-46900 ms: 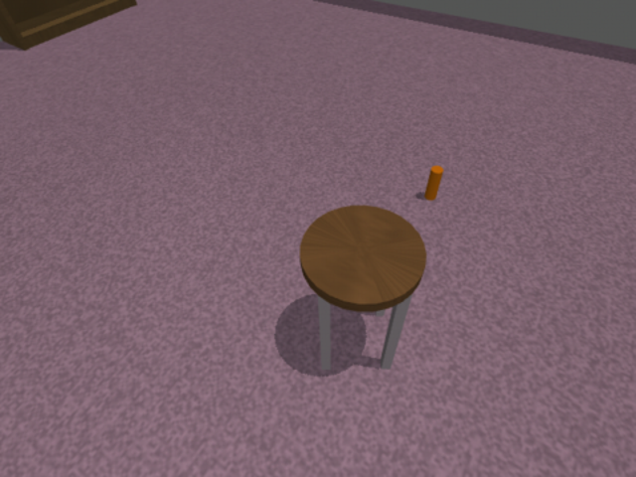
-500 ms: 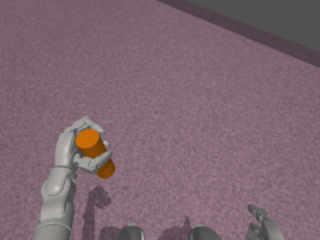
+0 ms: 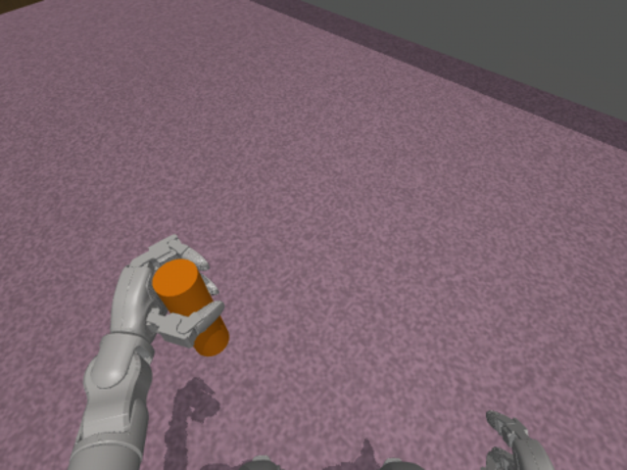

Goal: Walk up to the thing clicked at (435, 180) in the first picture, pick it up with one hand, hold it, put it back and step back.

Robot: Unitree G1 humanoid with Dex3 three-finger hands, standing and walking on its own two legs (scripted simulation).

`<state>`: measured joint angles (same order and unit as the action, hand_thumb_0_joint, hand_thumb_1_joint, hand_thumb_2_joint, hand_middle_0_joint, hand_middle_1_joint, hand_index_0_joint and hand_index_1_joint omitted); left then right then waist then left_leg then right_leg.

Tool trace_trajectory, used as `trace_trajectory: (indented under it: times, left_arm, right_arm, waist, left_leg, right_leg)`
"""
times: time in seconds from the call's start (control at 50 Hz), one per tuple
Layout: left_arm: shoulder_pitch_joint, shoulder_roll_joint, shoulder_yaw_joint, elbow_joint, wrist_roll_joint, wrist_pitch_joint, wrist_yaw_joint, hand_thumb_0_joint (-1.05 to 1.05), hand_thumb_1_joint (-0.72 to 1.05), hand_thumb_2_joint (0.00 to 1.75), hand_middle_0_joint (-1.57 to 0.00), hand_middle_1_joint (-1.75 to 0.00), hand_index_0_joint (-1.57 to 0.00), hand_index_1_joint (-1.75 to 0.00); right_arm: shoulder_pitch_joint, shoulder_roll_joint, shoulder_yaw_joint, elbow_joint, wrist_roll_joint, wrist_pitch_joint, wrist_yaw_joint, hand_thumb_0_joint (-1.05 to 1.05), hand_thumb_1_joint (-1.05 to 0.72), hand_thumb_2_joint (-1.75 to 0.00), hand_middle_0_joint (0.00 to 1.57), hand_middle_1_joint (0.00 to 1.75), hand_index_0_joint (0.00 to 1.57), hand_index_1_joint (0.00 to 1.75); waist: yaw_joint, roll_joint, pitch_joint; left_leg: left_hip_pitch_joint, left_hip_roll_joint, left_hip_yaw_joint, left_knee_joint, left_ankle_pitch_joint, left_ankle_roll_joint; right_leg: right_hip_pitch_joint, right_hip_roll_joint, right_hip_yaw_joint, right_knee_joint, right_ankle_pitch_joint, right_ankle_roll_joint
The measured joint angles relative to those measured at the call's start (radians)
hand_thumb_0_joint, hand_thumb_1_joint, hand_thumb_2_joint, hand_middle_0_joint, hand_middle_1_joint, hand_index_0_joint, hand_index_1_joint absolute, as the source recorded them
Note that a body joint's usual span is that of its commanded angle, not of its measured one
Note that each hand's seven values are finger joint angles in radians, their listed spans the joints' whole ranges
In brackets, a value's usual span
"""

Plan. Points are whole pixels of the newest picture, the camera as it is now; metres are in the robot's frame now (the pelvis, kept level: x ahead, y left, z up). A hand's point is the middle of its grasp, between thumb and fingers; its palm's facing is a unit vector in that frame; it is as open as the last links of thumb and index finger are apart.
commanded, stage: hold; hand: left
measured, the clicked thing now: (195, 312) +0.32 +0.17 +0.02
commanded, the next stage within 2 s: none
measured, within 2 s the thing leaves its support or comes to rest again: neither
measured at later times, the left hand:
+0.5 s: hand (188, 295) +0.32 +0.16 +0.07, palm faces -0.09 -1.00 +0.00, open 8.1 cm
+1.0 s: hand (188, 298) +0.31 +0.16 +0.07, palm faces -0.09 -1.00 +0.00, open 8.1 cm
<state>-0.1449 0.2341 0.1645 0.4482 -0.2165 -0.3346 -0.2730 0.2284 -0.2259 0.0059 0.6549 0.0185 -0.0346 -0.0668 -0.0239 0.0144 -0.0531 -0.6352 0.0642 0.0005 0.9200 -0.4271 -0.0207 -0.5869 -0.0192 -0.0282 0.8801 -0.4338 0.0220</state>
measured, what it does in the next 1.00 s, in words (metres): stands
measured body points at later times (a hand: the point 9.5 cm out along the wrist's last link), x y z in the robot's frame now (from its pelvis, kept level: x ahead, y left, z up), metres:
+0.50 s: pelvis -0.01 +0.00 +0.01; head +0.03 +0.00 +0.46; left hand +0.31 +0.22 +0.07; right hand +0.13 -0.25 -0.09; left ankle +0.02 +0.13 -0.69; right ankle +0.00 -0.14 -0.69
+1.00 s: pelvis -0.01 +0.00 +0.01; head +0.02 +0.01 +0.46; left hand +0.31 +0.22 +0.07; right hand +0.12 -0.25 -0.09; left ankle +0.02 +0.13 -0.69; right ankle +0.00 -0.14 -0.69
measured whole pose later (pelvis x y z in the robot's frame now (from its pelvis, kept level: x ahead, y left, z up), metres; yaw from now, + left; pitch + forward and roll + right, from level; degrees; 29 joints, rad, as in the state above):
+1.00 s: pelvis -0.01 +0.00 +0.01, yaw +0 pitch +5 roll -1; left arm -0.15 0.23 0.16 0.48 -0.21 -0.34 -0.28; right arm 0.24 -0.23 0.01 0.67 0.02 -0.04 -0.07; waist -0.02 0.01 -0.03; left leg -0.54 0.06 0.01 0.83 -0.37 -0.02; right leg -0.49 -0.02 -0.02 0.79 -0.38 0.02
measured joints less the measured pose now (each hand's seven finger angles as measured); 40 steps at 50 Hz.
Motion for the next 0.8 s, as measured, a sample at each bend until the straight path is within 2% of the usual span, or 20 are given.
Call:
trace_trajectory:
  times: [0.8]
  left_arm:
    - [-0.015, -0.005, -0.003, 0.031, 0.008, 0.012, -0.003, 0.02, -0.23, 1.14, -0.87, -1.26, -0.85, -1.25]
  right_arm:
    - [0.002, 0.001, 0.003, 0.008, -0.001, -0.002, -0.002, 0.01, -0.89, -0.89, 0.20, 0.30, 0.20, 0.30]
  waist:
    - [0.001, -0.001, 0.025]
  left_leg:
    - [0.093, -0.004, 0.005, -0.089, 0.052, 0.001]
  right_leg:
    - [0.090, -0.001, 0.002, -0.085, 0.050, 0.000]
